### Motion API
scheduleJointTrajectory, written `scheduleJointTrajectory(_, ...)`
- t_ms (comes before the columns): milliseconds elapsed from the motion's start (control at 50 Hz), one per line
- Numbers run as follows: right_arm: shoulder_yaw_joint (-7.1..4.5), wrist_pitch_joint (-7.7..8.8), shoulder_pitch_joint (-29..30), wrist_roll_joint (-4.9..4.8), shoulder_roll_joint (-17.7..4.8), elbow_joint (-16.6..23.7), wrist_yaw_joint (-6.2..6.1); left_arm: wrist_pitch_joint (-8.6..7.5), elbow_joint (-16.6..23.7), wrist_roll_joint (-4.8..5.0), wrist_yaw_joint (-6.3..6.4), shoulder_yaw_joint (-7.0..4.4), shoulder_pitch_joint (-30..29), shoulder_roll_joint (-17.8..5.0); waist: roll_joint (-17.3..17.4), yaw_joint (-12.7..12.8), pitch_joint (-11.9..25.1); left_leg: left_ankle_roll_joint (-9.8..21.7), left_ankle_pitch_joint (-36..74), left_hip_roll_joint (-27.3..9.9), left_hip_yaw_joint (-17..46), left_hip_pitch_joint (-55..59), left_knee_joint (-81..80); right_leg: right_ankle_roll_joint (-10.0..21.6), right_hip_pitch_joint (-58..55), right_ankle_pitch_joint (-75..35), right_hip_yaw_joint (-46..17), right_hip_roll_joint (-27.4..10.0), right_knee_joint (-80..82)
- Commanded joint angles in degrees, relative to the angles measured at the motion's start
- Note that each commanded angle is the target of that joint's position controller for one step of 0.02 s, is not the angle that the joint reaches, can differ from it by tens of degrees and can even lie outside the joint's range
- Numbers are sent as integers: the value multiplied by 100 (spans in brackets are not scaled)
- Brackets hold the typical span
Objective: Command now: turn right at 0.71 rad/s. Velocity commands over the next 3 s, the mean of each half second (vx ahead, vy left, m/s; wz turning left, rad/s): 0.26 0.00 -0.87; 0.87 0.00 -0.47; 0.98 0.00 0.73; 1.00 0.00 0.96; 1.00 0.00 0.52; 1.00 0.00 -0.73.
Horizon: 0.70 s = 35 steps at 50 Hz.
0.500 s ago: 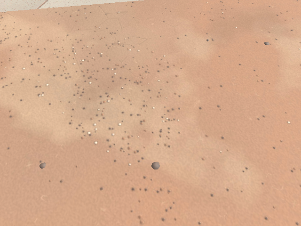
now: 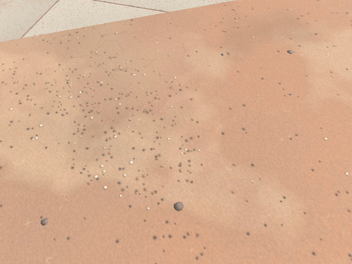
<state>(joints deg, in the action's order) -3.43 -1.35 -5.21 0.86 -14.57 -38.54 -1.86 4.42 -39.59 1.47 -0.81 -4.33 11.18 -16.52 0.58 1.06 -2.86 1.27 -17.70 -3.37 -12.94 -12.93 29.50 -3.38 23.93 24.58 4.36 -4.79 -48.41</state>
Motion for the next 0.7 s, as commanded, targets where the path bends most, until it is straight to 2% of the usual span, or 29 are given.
scheduleJointTrajectory(20,-383,65,99,-121,-1085,312,16,-20,616,26,-88,-142,-152,-454,637,-117,689,925,3100,-1803,943,906,-458,227,25,-189,189,39,675)
scheduleJointTrajectory(40,-397,62,149,-186,-1076,285,36,5,613,29,-101,-172,-3,-453,603,6,750,721,3014,-1726,716,806,-150,349,-344,-575,303,160,1203)
scheduleJointTrajectory(60,-400,62,-4,-228,-987,172,65,8,560,17,-56,-243,270,-555,397,133,824,397,2671,-1500,409,493,418,543,-964,-1246,253,337,1838)
scheduleJointTrajectory(80,-377,93,-169,-146,-816,142,95,-24,516,0,59,-448,704,-1119,-581,242,940,-96,1555,-928,31,-544,1765,958,-2068,-3293,-759,-49,2328)
scheduleJointTrajectory(100,-242,148,324,121,-480,613,88,-106,660,-118,130,-618,798,-1978,-2259,183,946,-707,-2007,199,175,-2763,3529,2152,-3023,-5505,-3350,-1505,2437)
scheduleJointTrajectory(120,-274,176,752,96,-675,655,69,-289,731,-272,50,-526,929,-1695,-1354,559,1590,-688,-2468,357,1481,-3009,4405,2709,-2990,-5057,-3692,-1828,2676)
scheduleJointTrajectory(140,-301,189,817,-53,-775,674,67,-412,704,-234,45,-457,702,-1539,-920,386,1301,-564,-2007,272,1718,-3168,4536,2482,-2845,-4489,-3202,-1566,2748)
scheduleJointTrajectory(160,-314,208,706,-76,-786,592,29,-455,709,-97,101,-434,376,-1411,-554,154,977,-480,-1417,190,1792,-3248,4265,2129,-2622,-3971,-2798,-1199,2741)
scheduleJointTrajectory(180,-345,211,628,-11,-894,539,-23,-423,777,19,163,-374,47,-1238,-405,2,800,-464,-940,130,1831,-3270,3954,1886,-2427,-3807,-2598,-1018,2732)
scheduleJointTrajectory(200,-372,208,511,17,-935,491,-39,-376,859,46,231,-322,-187,-1150,-467,-145,799,-483,-625,163,1846,-2940,3798,1766,-2134,-3898,-2407,-833,2747)
scheduleJointTrajectory(220,-363,243,277,11,-898,411,25,-362,842,63,267,-313,-17,-1113,-466,-172,1064,-483,-269,250,1809,-2696,3603,1740,-2106,-2718,-2420,-664,2922)
scheduleJointTrajectory(240,-343,289,205,-41,-837,356,103,-383,840,83,275,-300,132,-1079,-429,-115,1123,-472,27,282,1813,-2660,3235,1739,-2137,-1026,-2562,-569,3174)
scheduleJointTrajectory(260,-328,336,306,-97,-811,362,158,-421,854,83,270,-289,240,-1097,-504,-35,974,-471,192,332,1813,-2712,2804,1757,-2062,287,-2802,-552,3447)
scheduleJointTrajectory(280,-325,392,474,-131,-821,405,190,-464,846,62,269,-290,316,-1162,-650,16,740,-482,239,394,1843,-2762,2401,1776,-1955,869,-3050,-577,3642)
scheduleJointTrajectory(340,-305,609,756,-162,-800,429,255,-552,785,20,301,-300,472,-1262,-872,102,402,-536,491,523,1926,-2589,1365,1730,-1804,786,-3151,-475,3670)
scheduleJointTrajectory(420,-265,817,970,-218,-723,456,327,-577,801,70,282,-271,578,-1254,-1033,190,231,-605,501,669,1893,-2007,603,1691,-1379,574,-3246,-268,3427)
scheduleJointTrajectory(440,-141,447,721,290,-700,267,404,-460,676,-405,13,-357,671,-1516,-1325,343,314,-646,278,672,1460,-1835,812,1570,-1292,791,-3092,115,3350)
scheduleJointTrajectory(460,-149,326,836,251,-700,376,407,-416,723,-391,-103,-341,639,-1384,-1264,356,141,-663,133,672,1451,-1700,708,1563,-1041,797,-3197,179,3287)
scheduleJointTrajectory(480,-122,294,868,150,-723,458,388,-409,754,-321,-166,-313,558,-1321,-1173,310,85,-655,58,681,1456,-1396,545,1555,-778,795,-3362,183,3247)
scheduleJointTrajectory(500,-119,310,707,60,-766,467,359,-423,813,-277,-190,-297,374,-1282,-1122,157,80,-609,85,676,1509,-883,322,1509,-458,774,-3516,173,3198)
scheduleJointTrajectory(520,-145,358,322,-11,-846,382,310,-445,892,-256,-172,-289,82,-1265,-996,-134,127,-507,214,631,1578,-126,45,1430,-27,736,-3617,174,3030)
scheduleJointTrajectory(540,-199,432,-363,-6,-1006,206,242,-482,951,-247,-124,-257,-180,-1169,-674,-565,230,-362,347,495,1620,977,-228,1267,641,760,-3494,300,2528)
scheduleJointTrajectory(560,-316,518,-1264,112,-1434,24,143,-571,1021,-226,-99,-152,-304,-830,62,-997,567,-180,-335,-176,2206,2267,-514,1028,1475,792,-2916,722,1328)
scheduleJointTrajectory(580,-426,557,-1873,321,-2128,32,80,-650,1276,-89,-80,25,-322,-232,1667,-1122,1168,122,-2935,-1836,4742,3050,-1656,778,2329,1205,-1704,1553,-768)
scheduleJointTrajectory(600,-439,558,-1294,341,-2073,76,125,-604,1251,-125,4,38,-86,-483,1322,-631,945,362,-3594,-2294,6136,2410,-2026,792,2813,386,-1432,1031,-1802)
scheduleJointTrajectory(620,-309,529,-967,250,-1541,192,146,-547,1100,-256,-12,-34,-202,-806,609,-514,610,330,-3261,-2084,5400,1965,-1795,795,2761,-171,-1273,676,-2182)
scheduleJointTrajectory(640,-202,517,-928,191,-1214,177,150,-527,1018,-359,-119,-69,-265,-891,369,-461,427,231,-2483,-1707,4352,1637,-1687,743,2616,-510,-1167,524,-2169)
scheduleJointTrajectory(680,-85,570,-1261,153,-961,-39,129,-496,893,-423,-343,-34,-257,-764,620,-457,235,168,-1454,-1098,3150,1348,-1825,651,2392,-962,-1108,320,-2157)
scheduleJointTrajectory(700,-74,630,-1481,149,-933,-166,156,-487,873,-418,-395,12,-248,-665,725,-478,176,205,-1141,-998,2914,1319,-1874,644,2404,-1123,-1123,347,-2205)
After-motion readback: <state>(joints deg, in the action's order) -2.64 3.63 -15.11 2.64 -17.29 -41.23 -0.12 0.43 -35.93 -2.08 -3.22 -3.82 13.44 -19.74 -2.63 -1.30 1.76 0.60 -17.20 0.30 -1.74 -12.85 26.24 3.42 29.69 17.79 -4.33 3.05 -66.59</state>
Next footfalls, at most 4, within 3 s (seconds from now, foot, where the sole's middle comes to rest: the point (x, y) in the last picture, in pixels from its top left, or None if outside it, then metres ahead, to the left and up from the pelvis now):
0.08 right None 0.03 -0.12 -0.77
0.56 left None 0.25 0.02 -0.77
0.98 right None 0.39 -0.41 -0.77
1.44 left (312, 171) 0.84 -0.51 -0.77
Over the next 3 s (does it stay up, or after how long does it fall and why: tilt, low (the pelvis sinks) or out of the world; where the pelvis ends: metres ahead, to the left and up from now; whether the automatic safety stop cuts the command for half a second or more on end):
stays up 2.03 -0.33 0.00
